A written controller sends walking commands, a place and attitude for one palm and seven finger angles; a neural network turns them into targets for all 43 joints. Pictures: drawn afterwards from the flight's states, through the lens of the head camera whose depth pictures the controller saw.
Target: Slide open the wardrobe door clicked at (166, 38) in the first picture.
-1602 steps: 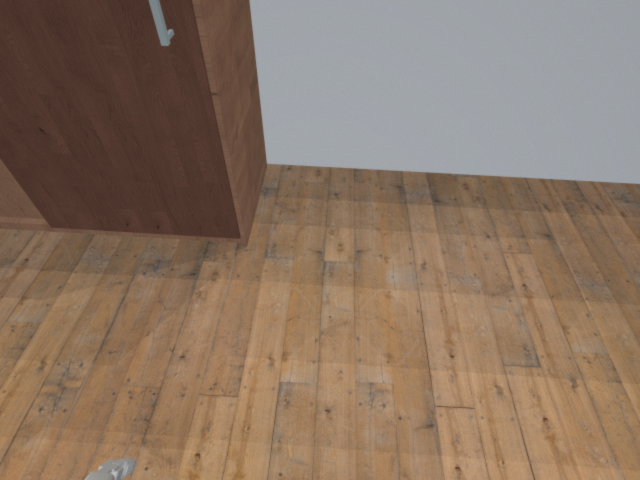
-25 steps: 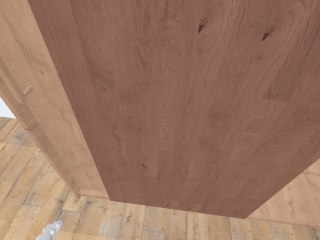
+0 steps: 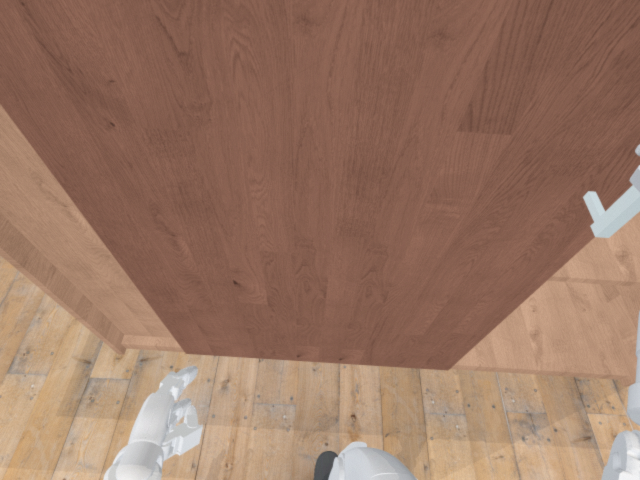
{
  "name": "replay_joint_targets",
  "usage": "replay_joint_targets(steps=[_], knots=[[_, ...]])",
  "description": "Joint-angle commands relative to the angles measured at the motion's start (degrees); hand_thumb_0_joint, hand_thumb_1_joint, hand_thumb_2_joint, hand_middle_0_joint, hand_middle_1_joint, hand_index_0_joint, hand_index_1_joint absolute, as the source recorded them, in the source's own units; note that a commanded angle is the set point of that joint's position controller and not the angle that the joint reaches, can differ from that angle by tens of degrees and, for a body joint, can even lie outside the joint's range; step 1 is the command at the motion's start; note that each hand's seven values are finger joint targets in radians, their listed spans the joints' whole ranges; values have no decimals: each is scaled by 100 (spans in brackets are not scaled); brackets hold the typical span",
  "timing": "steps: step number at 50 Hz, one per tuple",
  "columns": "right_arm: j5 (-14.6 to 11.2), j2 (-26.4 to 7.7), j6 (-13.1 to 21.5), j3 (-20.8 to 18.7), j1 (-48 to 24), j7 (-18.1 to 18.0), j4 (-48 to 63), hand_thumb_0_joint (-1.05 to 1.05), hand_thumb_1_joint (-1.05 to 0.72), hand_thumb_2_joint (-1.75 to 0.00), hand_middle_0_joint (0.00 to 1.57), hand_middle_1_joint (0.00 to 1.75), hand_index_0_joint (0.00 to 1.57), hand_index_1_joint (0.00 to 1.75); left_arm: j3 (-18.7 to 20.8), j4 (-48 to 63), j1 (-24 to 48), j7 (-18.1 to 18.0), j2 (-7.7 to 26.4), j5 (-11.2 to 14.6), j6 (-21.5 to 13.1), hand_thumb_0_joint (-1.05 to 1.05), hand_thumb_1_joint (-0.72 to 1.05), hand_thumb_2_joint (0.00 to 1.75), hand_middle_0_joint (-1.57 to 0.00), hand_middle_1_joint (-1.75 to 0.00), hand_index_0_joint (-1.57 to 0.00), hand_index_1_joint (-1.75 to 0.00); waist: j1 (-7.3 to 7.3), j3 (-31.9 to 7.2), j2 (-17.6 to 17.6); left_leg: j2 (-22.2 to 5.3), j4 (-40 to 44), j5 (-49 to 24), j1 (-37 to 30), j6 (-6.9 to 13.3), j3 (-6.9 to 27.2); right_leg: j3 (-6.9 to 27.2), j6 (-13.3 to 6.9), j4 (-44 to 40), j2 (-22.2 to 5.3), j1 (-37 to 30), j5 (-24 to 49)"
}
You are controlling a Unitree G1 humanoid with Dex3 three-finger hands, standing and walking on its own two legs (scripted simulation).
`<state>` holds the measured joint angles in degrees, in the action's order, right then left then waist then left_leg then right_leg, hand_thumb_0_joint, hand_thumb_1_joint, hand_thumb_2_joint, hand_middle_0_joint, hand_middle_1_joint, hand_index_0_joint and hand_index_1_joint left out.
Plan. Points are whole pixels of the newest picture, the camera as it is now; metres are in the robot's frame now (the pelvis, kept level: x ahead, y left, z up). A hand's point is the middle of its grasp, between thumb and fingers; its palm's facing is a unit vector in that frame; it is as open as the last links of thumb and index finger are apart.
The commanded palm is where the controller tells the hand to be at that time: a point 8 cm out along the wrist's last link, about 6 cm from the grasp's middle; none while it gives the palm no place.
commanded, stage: stop walking and hold the door there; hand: right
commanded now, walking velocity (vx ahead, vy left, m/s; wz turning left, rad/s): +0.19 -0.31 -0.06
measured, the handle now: out of the picture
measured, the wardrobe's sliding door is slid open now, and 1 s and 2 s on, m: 0.57 0.57 0.56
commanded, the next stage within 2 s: loosen the grip on the handle in 1.08 s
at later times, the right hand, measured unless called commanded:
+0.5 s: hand out of the picture +0.39 -0.31 +0.20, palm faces +0.32 +0.94 -0.10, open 5.4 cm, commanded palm +0.36 -0.34 +0.18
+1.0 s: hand out of the picture +0.39 -0.31 +0.20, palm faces +0.31 +0.95 -0.09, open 5.5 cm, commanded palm +0.36 -0.34 +0.18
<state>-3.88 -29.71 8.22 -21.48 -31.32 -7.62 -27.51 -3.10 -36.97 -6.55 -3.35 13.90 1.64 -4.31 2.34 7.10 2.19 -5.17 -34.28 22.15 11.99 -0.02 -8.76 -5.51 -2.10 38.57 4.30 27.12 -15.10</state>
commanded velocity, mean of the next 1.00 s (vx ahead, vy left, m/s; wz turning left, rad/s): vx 0.03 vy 0.02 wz -0.01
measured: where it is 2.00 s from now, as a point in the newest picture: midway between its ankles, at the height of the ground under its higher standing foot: outside the picture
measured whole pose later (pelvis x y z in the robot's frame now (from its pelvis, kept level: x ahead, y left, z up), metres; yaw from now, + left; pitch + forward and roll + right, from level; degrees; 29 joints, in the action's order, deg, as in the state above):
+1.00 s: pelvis +0.02 -0.10 +0.01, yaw -1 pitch -1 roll +1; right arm -5.3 -16.6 6.5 -9.5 -22.0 -8.4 -12.4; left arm -2.0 -37.9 -10.5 -5.8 13.7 1.8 -3.8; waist 1.4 2.2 0.7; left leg 1.4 -27.5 17.1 9.5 1.5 -3.9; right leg -6.6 -0.9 28.5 -3.4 17.8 -9.5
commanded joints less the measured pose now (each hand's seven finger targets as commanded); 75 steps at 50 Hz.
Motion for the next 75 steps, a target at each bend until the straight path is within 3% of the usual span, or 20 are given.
replay_joint_targets(steps=[1,3,8,9,10,11,13,15,17,22,28,38,58,59,60,61,63,67,71,75], knots=[[54,-1498,591,-183,-2432,81,1280,0,-90,-90,45,140,45,140,400,419,-35,-5,838,3,-280,0,90,90,-20,-30,-20,-30,-191,-1666,-1617,-2553,906,-4510,-1969,893,2047,1390,448,2929,-721,1607,-1191],[191,-1964,661,-585,-2138,99,1122,0,-90,-90,45,140,45,140,382,331,67,-52,814,-18,-236,0,90,90,-20,-30,-20,-30,-129,-1469,-1348,-2004,691,-4479,-1652,371,1105,890,354,1905,-794,1093,-1060],[228,-1120,602,29,-1933,139,1984,0,-90,-90,45,140,45,140,482,499,290,-191,547,14,-154,0,90,90,-20,-30,-20,-30,-325,-1854,-979,-1281,-573,-4268,-296,41,180,-797,356,-1064,-152,-1930,715],[193,-957,630,186,-1938,158,2377,0,-90,-90,45,140,45,140,510,559,236,-199,591,35,-167,0,90,90,-20,-30,-20,-30,-379,-2202,-260,-1000,-1558,-3493,269,-65,43,-613,272,-1191,-467,-2678,1349],[105,-688,670,399,-1828,186,2735,0,-90,-90,45,140,45,140,584,661,238,-189,769,68,-200,0,90,90,-20,-30,-20,-30,-405,-2445,1229,-287,-2996,-478,1396,-261,42,964,-380,-1188,-1672,-3298,3127],[83,-221,789,869,-2105,267,3285,0,-90,-90,45,140,45,140,566,745,-16,-127,772,124,-259,0,90,90,-20,-30,-20,-30,-421,-2643,1742,182,-3879,1805,1628,-236,413,1974,-917,-1400,-2378,-3067,3948],[59,-136,691,880,-2033,258,3347,0,-90,-90,45,140,45,140,584,563,68,-188,682,132,-362,0,90,90,-20,-30,-20,-30,-398,-2595,861,72,-4102,1276,1627,-187,868,2468,-1084,-1748,-2516,-2561,1141],[100,351,476,1292,-2246,256,3428,0,-90,-90,45,140,45,140,546,521,26,-249,640,127,-391,0,90,90,-20,-30,-20,-30,-472,-2170,118,-26,-3362,734,1482,-193,943,2008,-1000,-1789,-2387,-2133,526],[81,331,325,1306,-2320,253,3306,0,-90,-90,45,140,45,140,432,478,15,-254,613,47,-431,0,90,90,-20,-30,-20,-30,-412,-2189,355,87,-2343,422,913,-149,858,1671,-772,-2024,-2236,-1860,38],[54,164,252,1183,-2569,201,3011,0,-90,-90,45,140,45,140,249,531,52,-222,550,-86,-448,0,90,90,-20,-30,-20,-30,-262,-2277,1100,417,-166,240,-169,41,598,1524,-453,-2257,-2236,-1717,-788],[-4,363,106,1385,-2205,260,2545,0,-90,-90,45,140,45,140,233,552,-20,-209,462,-28,-400,0,90,90,-20,-30,-20,-30,-309,-1929,-1005,-577,1571,-768,137,401,1928,511,158,-688,-1082,-1818,188],[-8,849,256,1706,-1528,218,2769,0,-90,-90,45,140,45,140,267,612,40,-275,558,-19,-296,0,90,90,-20,-30,-20,-30,-270,-1981,370,161,909,-765,57,10,982,1268,-149,-1786,-1769,-2088,551],[-6,779,251,1603,-687,187,3000,0,-90,-90,45,140,45,140,287,691,29,-287,554,-26,-131,0,90,90,-20,-30,-20,-30,-274,-2079,-90,-101,1099,-1889,2,18,1137,728,-7,-1260,-1532,-2254,1666],[672,-3761,304,-2137,-4848,90,2866,0,-90,-90,45,140,45,140,776,726,-19,-64,891,-117,-224,0,90,90,-20,-30,-20,-30,183,-967,-1213,-187,1935,-3245,746,-172,1886,347,-193,-579,-1258,-1631,1523],[505,191,-387,570,-3202,469,140,0,-78,-84,45,140,45,140,599,328,-73,-27,596,-262,-550,0,90,90,-20,-30,-20,-30,-581,-2887,-1060,418,409,-4652,-230,318,742,250,61,-1430,-559,-2212,2943],[19,771,-351,341,-1956,705,1249,0,-66,-78,45,140,45,140,743,444,-546,18,733,152,-636,0,90,90,-20,-30,-20,-30,-288,-3512,-533,559,301,-3828,209,182,469,450,116,-1001,-696,-2987,3901],[-429,395,-113,-4,-1269,771,1858,0,-42,-67,45,140,45,140,660,346,-322,-3,731,49,-599,0,90,90,-20,-30,-20,-30,-19,-3518,1050,528,644,-2289,582,160,592,623,318,-937,-789,-3860,3630],[-93,729,169,888,-1614,397,1788,0,7,-43,45,140,45,140,554,454,-286,54,759,43,-556,0,90,90,-20,-30,-20,-30,-374,-1903,-526,561,963,-1213,1086,62,626,606,58,-1210,-735,-2386,951],[65,486,527,1003,-2287,244,1534,0,55,-20,42,137,42,137,485,477,-200,5,732,65,-545,0,90,90,-20,-30,-20,-30,-403,-1746,-367,513,1036,-332,1203,79,815,578,28,-1318,-633,-2008,-236],[127,314,880,1099,-2759,281,1231,0,55,-20,37,130,37,130,459,445,-198,-40,725,61,-585,0,90,90,-20,-30,-20,-30,-414,-1737,-39,497,1057,246,1285,118,953,553,36,-1206,-551,-1774,-675]])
